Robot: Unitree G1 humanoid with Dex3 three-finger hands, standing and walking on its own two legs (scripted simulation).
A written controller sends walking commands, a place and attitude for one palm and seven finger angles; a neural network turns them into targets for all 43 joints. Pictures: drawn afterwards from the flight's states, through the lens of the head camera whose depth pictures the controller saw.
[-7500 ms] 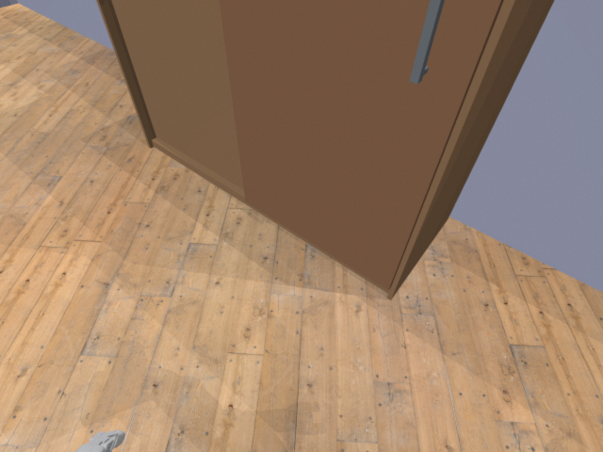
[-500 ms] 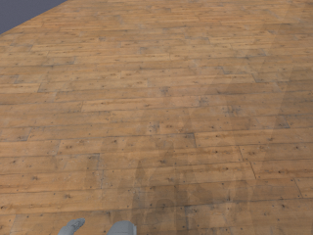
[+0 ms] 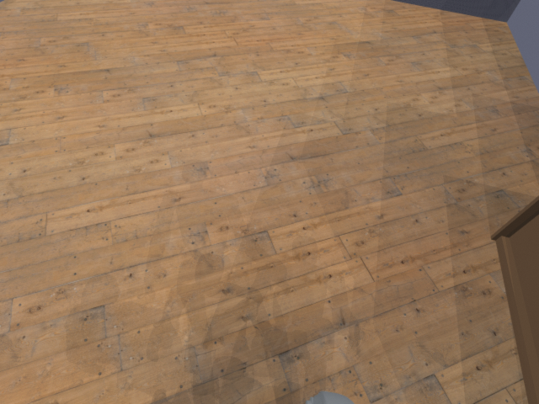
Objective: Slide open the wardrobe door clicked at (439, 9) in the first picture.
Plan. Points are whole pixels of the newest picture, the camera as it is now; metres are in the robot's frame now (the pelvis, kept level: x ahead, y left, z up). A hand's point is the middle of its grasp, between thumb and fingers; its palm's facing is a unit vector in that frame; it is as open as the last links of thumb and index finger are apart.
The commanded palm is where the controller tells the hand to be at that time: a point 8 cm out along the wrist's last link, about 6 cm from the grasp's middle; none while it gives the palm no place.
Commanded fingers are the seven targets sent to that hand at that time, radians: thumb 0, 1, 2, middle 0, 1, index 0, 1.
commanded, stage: turn to face it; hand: right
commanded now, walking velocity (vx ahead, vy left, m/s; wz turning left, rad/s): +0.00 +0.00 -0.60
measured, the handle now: out of the picture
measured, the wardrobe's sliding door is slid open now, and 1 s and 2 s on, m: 0.00 0.00 0.00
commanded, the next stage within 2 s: none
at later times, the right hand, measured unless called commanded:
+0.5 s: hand out of the picture +0.06 -0.27 -0.15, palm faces +0.30 +0.91 -0.27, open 7.4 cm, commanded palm none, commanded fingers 0.00 -0.90 -0.90 0.20 0.30 0.20 0.30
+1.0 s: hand out of the picture -0.06 -0.20 -0.16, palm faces +0.59 +0.76 -0.27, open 7.4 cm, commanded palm none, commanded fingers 0.00 -0.90 -0.90 0.20 0.30 0.20 0.30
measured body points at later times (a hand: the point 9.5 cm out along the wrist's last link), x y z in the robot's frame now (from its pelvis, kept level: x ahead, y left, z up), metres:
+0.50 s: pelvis +0.01 -0.03 +0.00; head +0.05 -0.04 +0.45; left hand +0.16 +0.19 -0.14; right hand +0.04 -0.32 -0.13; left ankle +0.06 +0.12 -0.69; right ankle -0.02 -0.14 -0.74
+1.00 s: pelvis +0.02 +0.00 +0.00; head +0.06 -0.02 +0.44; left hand +0.24 +0.17 -0.15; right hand -0.09 -0.24 -0.14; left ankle +0.08 +0.10 -0.74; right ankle -0.08 -0.10 -0.71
